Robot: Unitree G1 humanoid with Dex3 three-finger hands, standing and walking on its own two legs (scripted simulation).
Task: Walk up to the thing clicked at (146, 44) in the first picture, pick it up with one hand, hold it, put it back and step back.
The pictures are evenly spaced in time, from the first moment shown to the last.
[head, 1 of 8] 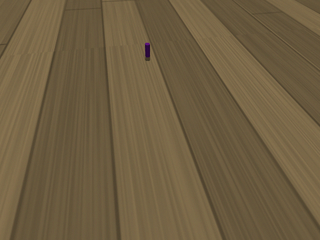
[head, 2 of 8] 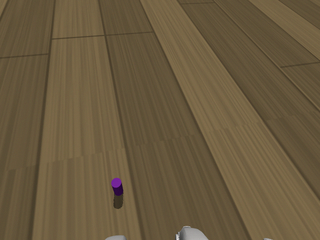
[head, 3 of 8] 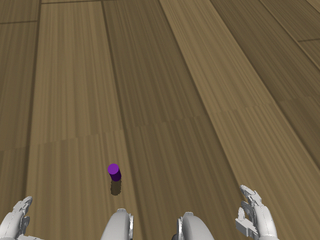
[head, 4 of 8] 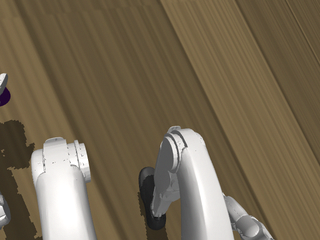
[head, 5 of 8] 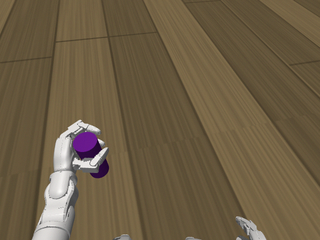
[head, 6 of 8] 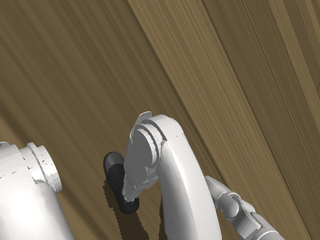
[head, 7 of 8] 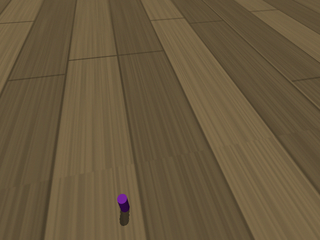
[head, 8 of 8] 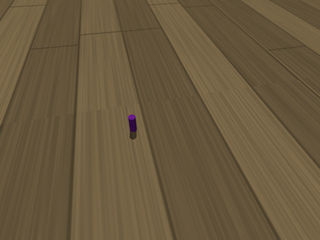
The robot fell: no
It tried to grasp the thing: yes
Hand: left
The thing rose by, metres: 0.67
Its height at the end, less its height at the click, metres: +0.00
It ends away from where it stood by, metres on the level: 0.01
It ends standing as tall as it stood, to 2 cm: yes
